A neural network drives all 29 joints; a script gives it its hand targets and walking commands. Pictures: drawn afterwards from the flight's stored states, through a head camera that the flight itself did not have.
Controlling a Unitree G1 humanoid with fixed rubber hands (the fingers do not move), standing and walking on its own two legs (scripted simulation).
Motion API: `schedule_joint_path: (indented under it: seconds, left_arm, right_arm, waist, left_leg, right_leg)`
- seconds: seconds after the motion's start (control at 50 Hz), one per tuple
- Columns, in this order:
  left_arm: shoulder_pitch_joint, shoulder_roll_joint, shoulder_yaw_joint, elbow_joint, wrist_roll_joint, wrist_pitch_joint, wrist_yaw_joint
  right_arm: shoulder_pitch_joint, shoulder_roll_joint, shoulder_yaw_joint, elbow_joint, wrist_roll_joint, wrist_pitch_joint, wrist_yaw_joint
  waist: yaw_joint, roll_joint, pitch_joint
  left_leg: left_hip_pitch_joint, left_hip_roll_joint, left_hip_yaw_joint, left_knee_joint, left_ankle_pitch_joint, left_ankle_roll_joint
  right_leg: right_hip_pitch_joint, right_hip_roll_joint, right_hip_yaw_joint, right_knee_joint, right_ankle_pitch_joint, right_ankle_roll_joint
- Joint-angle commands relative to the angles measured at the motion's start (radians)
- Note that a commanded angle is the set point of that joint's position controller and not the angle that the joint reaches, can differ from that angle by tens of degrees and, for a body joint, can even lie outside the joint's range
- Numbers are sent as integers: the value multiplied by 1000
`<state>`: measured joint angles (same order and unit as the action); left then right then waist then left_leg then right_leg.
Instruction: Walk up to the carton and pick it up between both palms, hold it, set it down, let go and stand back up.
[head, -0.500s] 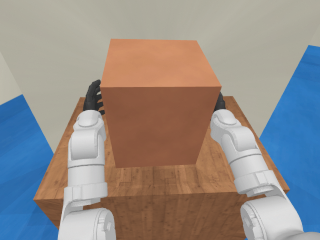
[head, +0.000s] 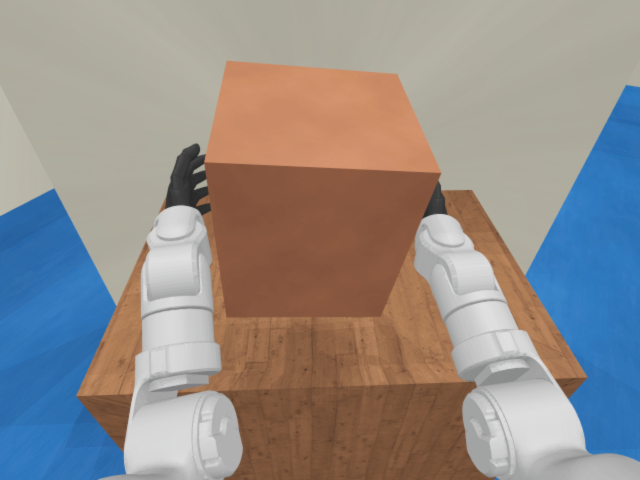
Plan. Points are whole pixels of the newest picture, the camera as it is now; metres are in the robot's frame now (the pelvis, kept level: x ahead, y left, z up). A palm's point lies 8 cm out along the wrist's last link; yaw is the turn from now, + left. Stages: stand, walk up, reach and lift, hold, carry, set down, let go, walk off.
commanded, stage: set down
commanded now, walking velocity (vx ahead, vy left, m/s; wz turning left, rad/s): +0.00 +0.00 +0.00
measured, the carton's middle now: (309, 198) +0.40 +0.02 +0.19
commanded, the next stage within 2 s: none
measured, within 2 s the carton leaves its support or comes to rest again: neither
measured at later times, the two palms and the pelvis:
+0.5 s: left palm (202, 241) +0.38 +0.16 +0.14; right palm (422, 242) +0.38 -0.14 +0.12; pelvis +0.02 +0.00 +0.00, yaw +1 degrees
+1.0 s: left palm (205, 254) +0.39 +0.17 +0.11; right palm (414, 253) +0.39 -0.13 +0.10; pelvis +0.02 -0.01 +0.00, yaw +1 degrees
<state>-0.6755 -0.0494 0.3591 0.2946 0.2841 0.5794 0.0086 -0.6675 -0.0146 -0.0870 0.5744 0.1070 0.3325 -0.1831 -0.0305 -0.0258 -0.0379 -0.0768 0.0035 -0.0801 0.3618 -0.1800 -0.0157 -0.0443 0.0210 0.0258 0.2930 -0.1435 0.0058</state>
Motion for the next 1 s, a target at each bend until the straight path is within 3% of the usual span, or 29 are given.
schedule_joint_path:
  seconds: [0.0, 0.06, 0.1, 0.12, 0.14, 0.18, 0.2, 0.24, 0.26, 0.3, 0.36, 0.38, 0.4, 0.42, 0.46, 0.54, 0.56, 0.62, 0.64, 0.66, 0.74, 0.84, 0.88, 0.94, 0.96, 0.98]
  left_arm:
    - [-616, -547, -436, 47, -79, -91, -192]
    - [-633, -570, -458, -18, -90, -134, -190]
    - [-642, -584, -519, -41, -104, -161, -185]
    - [-620, -596, -542, -57, -105, -170, -176]
    - [-653, -611, -581, -65, -115, -186, -171]
    - [-608, -610, -606, -63, -116, -196, -166]
    - [-589, -618, -603, -64, -125, -199, -167]
    - [-629, -638, -649, -118, -141, -223, -157]
    - [-625, -637, -663, -112, -148, -232, -147]
    - [-612, -656, -717, -160, -170, -247, -132]
    - [-590, -665, -738, -184, -187, -262, -116]
    - [-575, -650, -726, -170, -176, -257, -113]
    - [-578, -632, -694, -149, -167, -254, -115]
    - [-575, -621, -691, -151, -161, -252, -114]
    - [-581, -626, -685, -141, -164, -254, -118]
    - [-534, -591, -581, -43, -112, -254, -128]
    - [-547, -585, -559, -37, -108, -259, -134]
    - [-553, -596, -546, 13, -99, -275, -142]
    - [-537, -591, -527, 24, -94, -284, -145]
    - [-548, -594, -528, 24, -95, -294, -148]
    - [-628, -614, -532, 39, -95, -343, -140]
    - [-680, -618, -506, 149, -92, -397, -132]
    - [-669, -614, -497, 167, -89, -421, -125]
    - [-757, -654, -527, 177, -103, -464, -107]
    - [-734, -648, -505, 199, -97, -471, -103]
    - [-726, -658, -507, 211, -97, -473, -100]
  right_arm:
    - [-937, 576, 296, -299, -10, -205, 137]
    - [-925, 582, 324, -285, -17, -266, 135]
    - [-908, 553, 321, -292, -32, -305, 130]
    - [-924, 557, 346, -318, -22, -323, 132]
    - [-896, 541, 338, -296, -35, -336, 134]
    - [-859, 529, 342, -297, -42, -354, 130]
    - [-882, 527, 370, -332, -30, -368, 129]
    - [-861, 528, 382, -328, -22, -383, 131]
    - [-885, 550, 402, -361, -12, -388, 132]
    - [-855, 555, 437, -373, 6, -395, 128]
    - [-848, 571, 459, -417, 21, -397, 125]
    - [-832, 555, 452, -397, 18, -388, 128]
    - [-848, 563, 454, -379, 27, -376, 127]
    - [-837, 558, 454, -380, 22, -373, 132]
    - [-823, 553, 433, -356, 7, -366, 131]
    - [-822, 556, 407, -276, -4, -351, 143]
    - [-813, 571, 386, -248, -21, -352, 143]
    - [-821, 571, 343, -228, -55, -370, 147]
    - [-817, 569, 341, -218, -58, -377, 149]
    - [-805, 571, 329, -191, -73, -381, 150]
    - [-831, 576, 272, -138, -114, -423, 167]
    - [-845, 584, 181, -74, -194, -453, 183]
    - [-832, 604, 196, -66, -205, -465, 188]
    - [-855, 606, 160, -18, -230, -483, 199]
    - [-849, 606, 151, -3, -232, -486, 205]
    - [-847, 615, 158, -7, -236, -494, 206]
  waist:
    - [28, 8, -316]
    - [23, -1, -369]
    - [-12, 29, -422]
    - [2, 40, -442]
    - [-28, 58, -437]
    - [-36, 63, -422]
    - [-21, 47, -432]
    - [-39, 79, -473]
    - [-19, 71, -493]
    - [-30, 84, -533]
    - [-20, 85, -571]
    - [-24, 95, -546]
    - [-5, 65, -503]
    - [0, 70, -495]
    - [-14, 75, -501]
    - [37, 54, -409]
    - [36, 26, -411]
    - [16, 32, -422]
    - [30, 16, -428]
    - [19, 5, -413]
    - [7, 55, -449]
    - [4, 49, -459]
    - [27, 30, -495]
    - [-5, 61, -559]
    - [16, 58, -556]
    - [15, 60, -554]
  left_leg:
    - [74, -33, 114, -86, 67, 0]
    - [130, -36, 119, -56, 224, -7]
    - [175, -36, 112, -30, 305, -31]
    - [198, -31, 111, -15, 361, -37]
    - [227, -29, 99, 0, 401, -56]
    - [231, -30, 99, 5, 421, -60]
    - [225, -29, 98, 15, 437, -56]
    - [253, -32, 90, 28, 474, -72]
    - [246, -34, 90, 28, 479, -69]
    - [268, -31, 74, 55, 566, -85]
    - [262, -31, 68, 61, 587, -90]
    - [256, -30, 64, 58, 572, -92]
    - [220, -32, 74, 39, 506, -74]
    - [209, -34, 69, 31, 485, -71]
    - [213, -32, 70, 30, 468, -72]
    - [113, -39, 87, -5, 369, -50]
    - [120, -38, 92, -13, 344, -39]
    - [99, -40, 102, -22, 339, -41]
    - [105, -39, 103, -26, 345, -35]
    - [105, -40, 108, -34, 333, -34]
    - [122, -34, 114, -29, 337, -52]
    - [90, -28, 120, -49, 268, -52]
    - [84, -28, 127, -41, 294, -43]
    - [118, -19, 118, -29, 332, -64]
    - [118, -14, 122, -24, 356, -68]
    - [127, -12, 125, -19, 379, -69]
  right_leg:
    - [129, 29, -102, -58, -11, 46]
    - [168, 36, -121, -37, 117, 53]
    - [177, 41, -132, -29, 173, 47]
    - [174, 44, -130, -29, 196, 45]
    - [144, 48, -138, -29, 190, 41]
    - [155, 43, -134, -28, 227, 40]
    - [165, 44, -131, -22, 248, 44]
    - [160, 44, -142, -18, 266, 41]
    - [172, 41, -126, -12, 296, 43]
    - [172, 47, -125, 1, 360, 43]
    - [174, 47, -118, 6, 403, 42]
    - [170, 47, -118, 5, 386, 39]
    - [174, 41, -107, -1, 369, 44]
    - [176, 40, -107, -1, 357, 44]
    - [166, 39, -108, 2, 351, 42]
    - [196, 27, -92, 1, 324, 52]
    - [193, 24, -92, -2, 315, 53]
    - [223, 19, -97, 0, 339, 58]
    - [221, 19, -94, 1, 359, 59]
    - [221, 18, -99, 3, 361, 63]
    - [181, 17, -118, 2, 306, 50]
    - [139, 12, -128, -8, 236, 44]
    - [154, 13, -118, -4, 284, 46]
    - [101, 22, -132, -3, 258, 36]
    - [94, 23, -134, -6, 257, 30]
    - [93, 22, -133, -7, 271, 33]
